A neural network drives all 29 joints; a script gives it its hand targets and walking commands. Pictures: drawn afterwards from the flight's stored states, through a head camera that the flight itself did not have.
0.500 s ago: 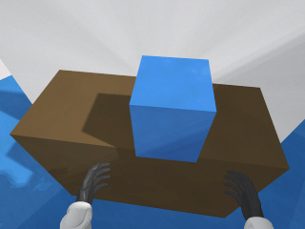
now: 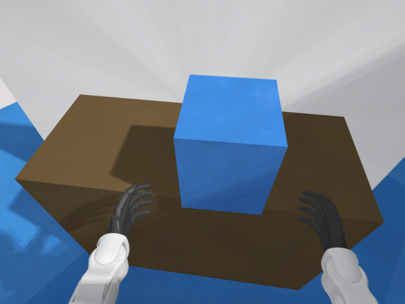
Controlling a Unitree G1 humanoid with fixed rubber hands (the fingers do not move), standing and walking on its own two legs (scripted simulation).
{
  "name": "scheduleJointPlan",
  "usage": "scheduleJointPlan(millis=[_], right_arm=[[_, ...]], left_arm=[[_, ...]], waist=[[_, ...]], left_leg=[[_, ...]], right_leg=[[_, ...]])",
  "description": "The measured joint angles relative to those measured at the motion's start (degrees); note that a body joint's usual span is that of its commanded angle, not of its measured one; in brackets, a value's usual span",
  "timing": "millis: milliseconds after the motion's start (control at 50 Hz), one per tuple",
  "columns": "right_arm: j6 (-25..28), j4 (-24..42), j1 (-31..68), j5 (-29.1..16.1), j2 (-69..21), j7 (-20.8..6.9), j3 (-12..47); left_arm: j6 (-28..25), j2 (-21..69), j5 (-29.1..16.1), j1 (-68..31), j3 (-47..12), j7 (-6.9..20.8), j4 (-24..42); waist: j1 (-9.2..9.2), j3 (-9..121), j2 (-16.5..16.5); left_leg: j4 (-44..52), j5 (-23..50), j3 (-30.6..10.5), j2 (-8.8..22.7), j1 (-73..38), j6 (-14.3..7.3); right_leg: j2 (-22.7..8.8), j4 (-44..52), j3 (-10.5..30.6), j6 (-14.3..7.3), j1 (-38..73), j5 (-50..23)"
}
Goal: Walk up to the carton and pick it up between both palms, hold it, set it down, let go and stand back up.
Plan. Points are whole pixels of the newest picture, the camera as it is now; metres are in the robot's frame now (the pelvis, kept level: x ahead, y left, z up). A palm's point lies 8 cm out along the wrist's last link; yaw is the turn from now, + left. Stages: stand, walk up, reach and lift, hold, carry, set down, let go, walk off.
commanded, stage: reach and lift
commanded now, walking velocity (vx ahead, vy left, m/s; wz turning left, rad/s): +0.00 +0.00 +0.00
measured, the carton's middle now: (226, 146) +0.46 -0.02 +0.04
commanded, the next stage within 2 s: none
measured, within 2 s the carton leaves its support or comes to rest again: neither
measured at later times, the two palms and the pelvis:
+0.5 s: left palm (121, 177) +0.33 +0.19 +0.09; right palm (338, 192) +0.32 -0.22 +0.08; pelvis -0.01 +0.00 +0.00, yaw +0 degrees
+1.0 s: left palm (124, 130) +0.39 +0.19 +0.15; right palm (336, 141) +0.39 -0.21 +0.14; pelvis -0.01 -0.01 +0.00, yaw +2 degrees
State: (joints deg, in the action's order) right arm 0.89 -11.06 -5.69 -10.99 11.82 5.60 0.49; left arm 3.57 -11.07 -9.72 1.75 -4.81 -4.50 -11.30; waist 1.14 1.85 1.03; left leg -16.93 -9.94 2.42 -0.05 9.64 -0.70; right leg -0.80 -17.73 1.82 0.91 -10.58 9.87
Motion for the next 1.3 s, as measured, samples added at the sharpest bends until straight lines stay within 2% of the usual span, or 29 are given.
scheduleJointPlan(millis=[80,220,320,500,700,960,1300], right_arm=[[-2.5,-0.5,3.3,-1.3,0.7,0.3,-0.2],[-7.4,-0.3,7.7,-3.4,2.1,1.7,0.8],[-10.6,0.2,10.9,-4.3,2.7,2.5,0.2],[-15.8,-4.2,20.7,-3.8,3.4,1.9,-2.7],[-20.8,-12.5,32.8,-3.2,3.5,1.9,-3.1],[-23.7,-20.8,43.9,-2.2,3.7,2.4,-4.3],[-24.9,-35.1,60.1,-0.6,4.2,2.0,-6.0]], left_arm=[[4.0,0.2,0.4,-2.5,0.7,-0.2,1.7],[12.6,0.6,1.3,-6.4,4.5,1.6,4.2],[17.3,-0.8,0.5,-9.4,5.9,1.9,6.1],[21.8,-2.4,-2.3,-19.8,6.1,0.2,0.5],[26.8,-2.2,-1.2,-31.9,8.7,0.2,-7.6],[28.6,-5.2,-2.3,-41.9,9.2,1.4,-16.6],[26.5,-8.6,-5.7,-58.0,6.7,0.6,-33.5]], waist=[[-0.2,0.7,0.0],[-0.39,0.4,0.0],[-0.48,-0.7,0.2],[-1.27,-1.3,0.0],[-2.28,-0.2,0.2],[-3.23,1.9,-0.4],[-4.42,4.7,-1.4]], left_leg=[[0.7,0.1,0.1,0.1,-0.7,0.1],[2.5,0.4,0.3,0.3,-3.9,0.2],[2.7,0.9,0.3,0.4,-4.2,0.3],[2.2,1.8,0.2,0.2,-1.4,0.1],[2.9,2.7,-0.3,0.5,-0.2,0.4],[3.9,3.8,-1.9,0.6,1.7,0.8],[3.5,4.3,-2.6,0.7,6.6,1.1]], right_leg=[[0.1,1.2,0.1,0.1,0.9,-0.4],[0.3,4.4,0.3,0.1,4.7,-1.6],[0.4,4.7,0.3,0.0,5.0,-2.1],[0.2,2.9,0.2,0.0,1.6,-2.3],[0.5,3.9,-0.2,-0.2,0.8,-3.2],[0.6,5.8,-1.8,-0.5,-0.2,-4.2],[0.8,6.7,-2.6,-0.7,-4.2,-5.1]])
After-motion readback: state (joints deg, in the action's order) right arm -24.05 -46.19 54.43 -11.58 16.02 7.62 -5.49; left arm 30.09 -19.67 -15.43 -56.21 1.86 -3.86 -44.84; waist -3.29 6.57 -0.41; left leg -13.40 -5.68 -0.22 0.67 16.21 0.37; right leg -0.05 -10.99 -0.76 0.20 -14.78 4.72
